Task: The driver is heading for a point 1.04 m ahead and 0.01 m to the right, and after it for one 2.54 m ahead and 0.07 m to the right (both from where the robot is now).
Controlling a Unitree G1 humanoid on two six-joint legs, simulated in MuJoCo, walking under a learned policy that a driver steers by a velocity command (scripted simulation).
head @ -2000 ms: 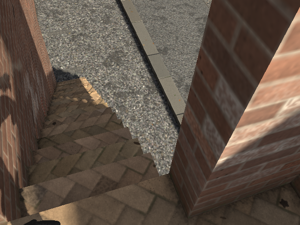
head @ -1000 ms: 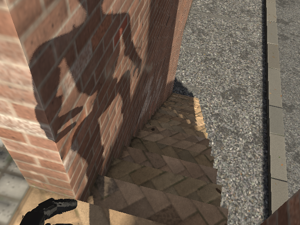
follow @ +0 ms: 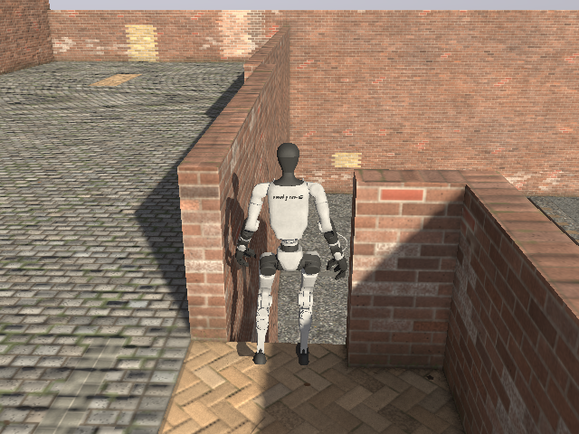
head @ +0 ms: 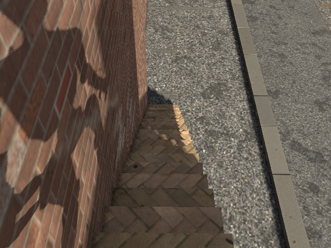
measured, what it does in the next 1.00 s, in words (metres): goes down: left foot 0.20 m lower, then right foot 0.21 m lower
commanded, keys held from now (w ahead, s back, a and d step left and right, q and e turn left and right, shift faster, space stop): w+e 0.20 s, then w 0.80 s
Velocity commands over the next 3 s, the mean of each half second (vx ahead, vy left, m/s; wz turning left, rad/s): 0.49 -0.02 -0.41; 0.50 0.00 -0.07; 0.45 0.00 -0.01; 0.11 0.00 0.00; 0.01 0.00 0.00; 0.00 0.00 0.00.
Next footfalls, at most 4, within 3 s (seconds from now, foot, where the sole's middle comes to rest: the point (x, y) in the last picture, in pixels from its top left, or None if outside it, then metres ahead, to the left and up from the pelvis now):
0.62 left None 0.36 0.15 -0.96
0.96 right None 0.53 -0.04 -1.16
1.34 left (133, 225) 0.79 0.18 -1.37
1.74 right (191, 219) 0.82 -0.17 -1.37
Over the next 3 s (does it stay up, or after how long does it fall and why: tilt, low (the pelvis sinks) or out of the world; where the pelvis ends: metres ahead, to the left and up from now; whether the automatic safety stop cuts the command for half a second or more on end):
stays up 0.80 0.03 -0.59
